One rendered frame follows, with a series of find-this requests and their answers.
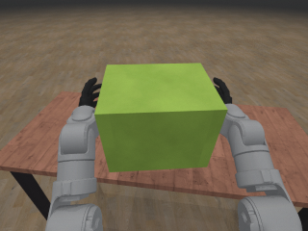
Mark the robot right forearm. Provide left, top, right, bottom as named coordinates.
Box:
left=219, top=103, right=302, bottom=231

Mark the table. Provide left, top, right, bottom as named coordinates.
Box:
left=0, top=91, right=308, bottom=231

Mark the robot left forearm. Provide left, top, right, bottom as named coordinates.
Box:
left=45, top=105, right=99, bottom=231

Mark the robot right hand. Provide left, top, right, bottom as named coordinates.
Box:
left=213, top=77, right=232, bottom=104

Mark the left robot upper arm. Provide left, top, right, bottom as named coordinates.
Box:
left=46, top=203, right=103, bottom=231

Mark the carton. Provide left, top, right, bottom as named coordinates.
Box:
left=94, top=63, right=228, bottom=172

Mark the robot left hand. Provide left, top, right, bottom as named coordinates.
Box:
left=78, top=77, right=102, bottom=108

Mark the right robot upper arm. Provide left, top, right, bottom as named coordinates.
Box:
left=237, top=194, right=302, bottom=231

